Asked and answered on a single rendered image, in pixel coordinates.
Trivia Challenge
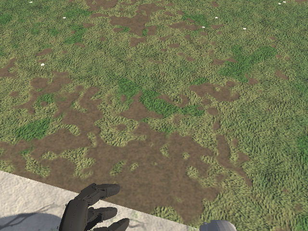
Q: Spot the right robot thigh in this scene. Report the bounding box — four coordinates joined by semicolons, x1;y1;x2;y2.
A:
199;219;237;231

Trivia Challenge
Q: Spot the left robot hand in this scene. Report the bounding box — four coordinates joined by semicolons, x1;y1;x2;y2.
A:
57;183;130;231

